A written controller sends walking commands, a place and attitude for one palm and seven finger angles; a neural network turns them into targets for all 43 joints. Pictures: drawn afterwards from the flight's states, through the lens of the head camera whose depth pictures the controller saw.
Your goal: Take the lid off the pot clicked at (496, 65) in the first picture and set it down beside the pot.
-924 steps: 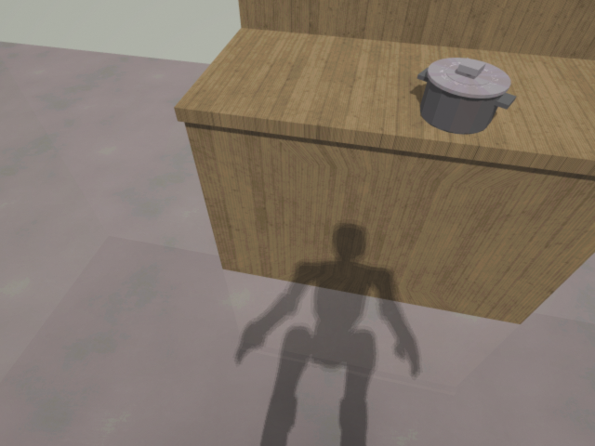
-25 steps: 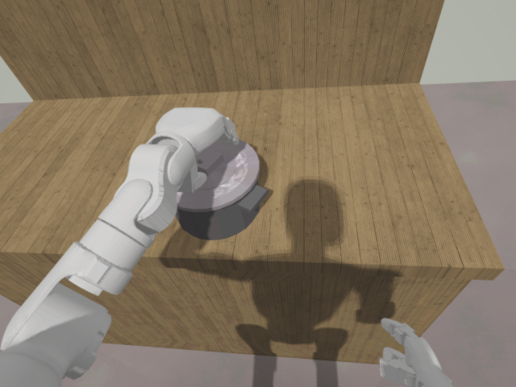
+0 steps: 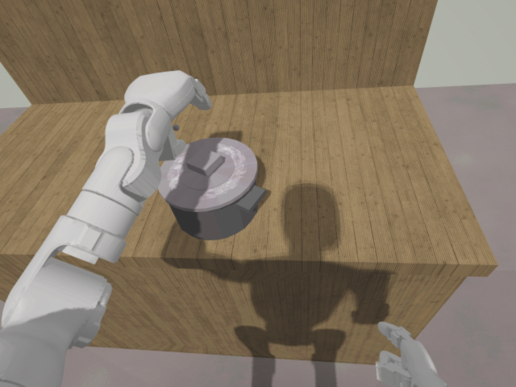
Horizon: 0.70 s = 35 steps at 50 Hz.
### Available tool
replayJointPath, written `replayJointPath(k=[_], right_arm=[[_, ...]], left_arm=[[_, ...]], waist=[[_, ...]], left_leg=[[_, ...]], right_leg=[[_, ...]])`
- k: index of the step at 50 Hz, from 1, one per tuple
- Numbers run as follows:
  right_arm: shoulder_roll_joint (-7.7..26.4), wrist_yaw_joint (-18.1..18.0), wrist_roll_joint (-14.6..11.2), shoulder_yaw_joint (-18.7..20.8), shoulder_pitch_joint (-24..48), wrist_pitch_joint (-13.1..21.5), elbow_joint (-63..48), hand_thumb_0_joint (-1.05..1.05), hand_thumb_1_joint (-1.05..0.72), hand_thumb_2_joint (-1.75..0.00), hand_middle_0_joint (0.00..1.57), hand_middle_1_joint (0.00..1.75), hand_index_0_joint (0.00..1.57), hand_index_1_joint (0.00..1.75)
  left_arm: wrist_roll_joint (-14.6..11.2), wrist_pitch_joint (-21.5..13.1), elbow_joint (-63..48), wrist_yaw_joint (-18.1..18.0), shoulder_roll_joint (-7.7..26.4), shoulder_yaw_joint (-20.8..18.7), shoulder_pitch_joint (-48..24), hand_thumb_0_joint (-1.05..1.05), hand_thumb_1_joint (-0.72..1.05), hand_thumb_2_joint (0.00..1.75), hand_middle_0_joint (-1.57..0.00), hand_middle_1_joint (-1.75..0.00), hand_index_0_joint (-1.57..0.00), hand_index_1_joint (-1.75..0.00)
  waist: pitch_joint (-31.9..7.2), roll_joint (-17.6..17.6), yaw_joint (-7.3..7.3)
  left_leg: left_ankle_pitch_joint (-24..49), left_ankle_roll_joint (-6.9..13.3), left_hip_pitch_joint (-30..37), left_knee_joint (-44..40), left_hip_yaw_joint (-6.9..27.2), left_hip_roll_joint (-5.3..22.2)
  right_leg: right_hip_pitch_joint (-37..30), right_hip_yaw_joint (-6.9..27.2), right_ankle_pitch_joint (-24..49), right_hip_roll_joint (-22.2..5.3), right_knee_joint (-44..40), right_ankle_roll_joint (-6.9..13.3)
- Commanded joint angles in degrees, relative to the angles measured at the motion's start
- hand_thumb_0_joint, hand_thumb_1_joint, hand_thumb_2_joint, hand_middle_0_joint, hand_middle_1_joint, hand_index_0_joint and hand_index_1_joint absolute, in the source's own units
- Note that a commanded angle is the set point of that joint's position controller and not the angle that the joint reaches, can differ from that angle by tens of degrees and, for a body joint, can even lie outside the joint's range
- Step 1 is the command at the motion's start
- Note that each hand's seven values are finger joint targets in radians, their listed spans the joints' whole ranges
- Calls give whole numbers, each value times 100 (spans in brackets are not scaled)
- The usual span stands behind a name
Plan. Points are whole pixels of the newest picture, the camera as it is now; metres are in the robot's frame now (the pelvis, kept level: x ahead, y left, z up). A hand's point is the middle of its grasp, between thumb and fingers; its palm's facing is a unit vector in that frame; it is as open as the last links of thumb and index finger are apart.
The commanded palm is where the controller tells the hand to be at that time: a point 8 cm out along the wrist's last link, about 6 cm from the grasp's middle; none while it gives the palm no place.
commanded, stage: move the open hand above the knob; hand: left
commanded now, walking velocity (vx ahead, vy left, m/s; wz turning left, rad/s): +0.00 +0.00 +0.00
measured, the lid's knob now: (204, 161) +0.46 +0.12 +0.12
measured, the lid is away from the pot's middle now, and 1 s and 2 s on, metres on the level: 0.00 0.00 0.00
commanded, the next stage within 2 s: lower the open fingers around the knob in 1.78 s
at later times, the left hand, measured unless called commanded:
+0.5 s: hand (198, 150) +0.41 +0.10 +0.18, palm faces -0.11 +0.04 -0.99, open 10.0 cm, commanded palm +0.40 +0.13 +0.25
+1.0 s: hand (177, 144) +0.43 +0.14 +0.18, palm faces -0.12 -0.07 -0.99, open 10.1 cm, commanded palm +0.39 +0.13 +0.25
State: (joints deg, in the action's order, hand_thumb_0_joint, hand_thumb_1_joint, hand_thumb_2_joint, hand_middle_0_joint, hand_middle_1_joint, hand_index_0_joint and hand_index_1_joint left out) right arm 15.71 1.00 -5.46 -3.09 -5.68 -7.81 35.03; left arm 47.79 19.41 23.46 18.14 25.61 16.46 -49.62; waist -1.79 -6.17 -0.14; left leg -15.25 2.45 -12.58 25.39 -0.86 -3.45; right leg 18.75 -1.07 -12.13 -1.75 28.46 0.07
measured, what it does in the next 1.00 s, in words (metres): stands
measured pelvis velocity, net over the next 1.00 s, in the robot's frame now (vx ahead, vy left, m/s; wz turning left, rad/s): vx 0.01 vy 0.00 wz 0.00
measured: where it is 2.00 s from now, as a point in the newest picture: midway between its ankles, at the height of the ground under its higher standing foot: outside the picture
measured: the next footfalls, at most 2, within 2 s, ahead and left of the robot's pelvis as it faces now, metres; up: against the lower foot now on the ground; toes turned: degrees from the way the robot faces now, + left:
none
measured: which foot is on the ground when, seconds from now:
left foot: down 0.00-1.00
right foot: down 0.00-1.00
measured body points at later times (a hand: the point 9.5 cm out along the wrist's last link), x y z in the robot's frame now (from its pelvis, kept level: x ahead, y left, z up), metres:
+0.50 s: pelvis +0.01 +0.00 +0.00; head +0.03 -0.05 +0.45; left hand +0.41 +0.10 +0.23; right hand +0.20 -0.23 -0.12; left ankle -0.02 +0.09 -0.74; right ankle +0.03 -0.12 -0.74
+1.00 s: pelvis +0.01 +0.00 +0.00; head +0.02 -0.05 +0.45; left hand +0.43 +0.14 +0.24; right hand +0.20 -0.22 -0.11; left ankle -0.02 +0.09 -0.74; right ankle +0.03 -0.12 -0.74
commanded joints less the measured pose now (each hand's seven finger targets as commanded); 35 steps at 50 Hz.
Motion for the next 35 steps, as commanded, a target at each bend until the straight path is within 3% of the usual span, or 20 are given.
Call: replayJointPath(k=[1, 5, 6, 7, 8, 11, 13, 14, 16, 17, 19, 21, 22, 25, 26, 27, 28, 31, 33, 35], right_arm=[[540, 192, -55, 271, 1041, 79, -1238, 0, -90, -90, 20, 30, 20, 30], [454, 3, 28, 268, 853, 335, -1176, 0, -90, -90, 20, 30, 20, 30], [529, -38, 73, 273, 798, 429, -1068, 0, -90, -90, 20, 30, 20, 30], [430, -103, 99, 232, 581, 544, -924, 0, -90, -90, 20, 30, 20, 30], [443, -159, 105, 192, 508, 555, -766, 0, -90, -90, 20, 30, 20, 30], [558, -156, 41, 140, 411, 331, -566, 0, -90, -90, 20, 30, 20, 30], [552, -51, 12, 103, 640, 266, -829, 0, -90, -90, 20, 30, 20, 30], [554, 18, -18, 134, 741, 238, -1007, 0, -90, -90, 20, 30, 20, 30], [530, 173, -44, 234, 1021, 125, -1273, 0, -90, -90, 20, 30, 20, 30], [500, 219, -41, 245, 1125, 71, -1373, 0, -90, -90, 20, 30, 20, 30], [446, 193, -10, 299, 1076, 132, -1448, 0, -90, -90, 20, 30, 20, 30], [530, 67, 67, 304, 848, 307, -1227, 0, -90, -90, 20, 30, 20, 30], [460, -7, 91, 250, 660, 396, -1042, 0, -90, -90, 20, 30, 20, 30], [443, -124, 54, 122, 499, 365, -685, 0, -90, -90, 20, 30, 20, 30], [543, -88, 35, 179, 504, 327, -688, 0, -90, -90, 20, 30, 20, 30], [476, -54, 52, 116, 629, 297, -753, 0, -90, -90, 20, 30, 20, 30], [498, -4, 28, 137, 753, 271, -901, 0, -90, -90, 20, 30, 20, 30], [519, 218, -59, 226, 1062, 125, -1227, 0, -90, -90, 20, 30, 20, 30], [497, 240, -55, 246, 1234, 8, -1328, 0, -90, -90, 20, 30, 20, 30], [446, 136, -26, 240, 1140, 101, -1313, 0, -90, -90, 20, 30, 20, 30]], left_arm=[[-19, -77, -1238, 104, -191, 307, -1105, 0, -35, 157, -85, -8, -85, -8], [376, -246, -2957, -95, 1783, -707, -4259, 0, -35, 157, -85, -8, -85, -8], [292, -293, -3020, -208, 2328, -1151, -4564, 0, -35, 157, -85, -8, -85, -8], [392, -243, -2642, -270, 2422, -1285, -4564, 0, -35, 157, -85, -8, -85, -8], [378, -123, -1754, -319, 2405, -1424, -4057, 0, -35, 157, -85, -8, -85, -8], [24, 13, 219, -306, 1359, -1020, -1977, 0, -35, 157, -85, -8, -85, -8], [38, -22, 289, -148, 608, -493, -1039, 0, -35, 157, -85, -8, -85, -8], [-8, -45, 52, -78, 298, -304, -604, 0, -35, 157, -85, -8, -85, -8], [-29, -87, -1012, 73, -256, 219, -700, 0, -35, 157, -85, -8, -85, -8], [58, -117, -1775, 124, -27, 206, -1236, 0, -35, 157, -85, -8, -85, -8], [228, -188, -3151, 80, 933, -258, -2793, 0, -35, 157, -85, -8, -85, -8], [265, -232, -3362, -104, 2349, -1285, -3856, 0, -35, 157, -85, -8, -85, -8], [427, -183, -3072, -160, 2617, -1480, -4130, 0, -35, 157, -85, -8, -85, -8], [250, 62, -1004, -229, 1664, -1047, -2832, 0, -35, 157, -85, -8, -85, -8], [62, 18, -771, -255, 1472, -1082, -2191, 0, -35, 157, -85, -8, -85, -8], [71, 18, -531, -192, 1088, -832, -1693, 0, -35, 157, -85, -8, -85, -8], [25, -9, -618, -134, 839, -710, -1164, 0, -35, 157, -85, -8, -85, -8], [-98, -58, -1277, 98, -205, 146, -425, 0, -35, 157, -85, -8, -85, -8], [99, -85, -2146, 146, 259, 96, -1445, 0, -35, 157, -85, -8, -85, -8], [287, -136, -3032, 33, 1149, -318, -3084, 0, -35, 157, -85, -8, -85, -8]], waist=[[-1634, 1090, 108], [-2894, 257, 168], [-3025, 89, 152], [-3221, 177, 98], [-2764, 450, 50], [-1319, 1341, 20], [-1131, 1390, -85], [-1232, 1361, -100], [-1749, 1060, 12], [-2143, 863, 25], [-2892, 448, 79], [-3066, 385, 96], [-3150, 346, 58], [-1767, 962, 30], [-1632, 903, -9], [-1595, 1186, -92], [-1526, 1158, -146], [-1642, 1139, 3], [-1933, 919, 73], [-2433, 583, 136]], left_leg=[[1255, 1, 30, -189, 25, 210], [1686, 89, 692, -180, 294, 136], [1727, 89, 747, -119, 362, 145], [1889, 82, 748, -151, 355, 122], [1802, 59, 460, -209, 300, 126], [1260, -57, -297, -398, 74, 195], [1186, -107, -405, -403, -13, 224], [1304, -90, -348, -347, -25, 222], [1701, -13, -19, -150, -23, 206], [1921, 17, 201, -141, -19, 220], [2432, 95, 665, -26, 157, 192], [2379, 122, 706, 13, 295, 174], [2346, 102, 622, -83, 286, 139], [1725, -21, 88, -314, 140, 170], [1662, -33, 31, -300, 118, 172], [1620, -70, -104, -351, 58, 173], [1569, -72, -151, -312, 37, 193], [1805, -33, -20, -126, 2, 217], [1623, 10, 132, -122, 3, 224], [1675, 63, 454, -141, 140, 179]], right_leg=[[-1064, -164, 1205, -13, -141, 175], [-1645, 17, 1584, 66, 33, 223], [-1703, 42, 1661, 62, 38, 242], [-1898, 49, 1803, 111, 99, 236], [-1854, 18, 1791, 103, 37, 239], [-1372, -80, 1409, 29, -220, 161], [-1189, -151, 1286, -9, -169, 132], [-1218, -171, 1400, -11, -123, 136], [-1344, -127, 1760, -46, -56, 179], [-1446, -108, 1852, -42, -40, 172], [-1711, -7, 2187, -8, 84, 194], [-1957, 64, 2348, 36, 87, 212], [-2112, 103, 2381, 91, 125, 210], [-1501, -86, 1822, 91, -107, 199], [-1406, -86, 1725, 54, -143, 214], [-1438, -130, 1633, 28, -109, 174], [-1391, -118, 1629, -3, -95, 169], [-1319, -156, 1868, -31, -51, 178], [-1296, -120, 1646, -18, -82, 171], [-1465, -34, 1647, 22, -22, 188]])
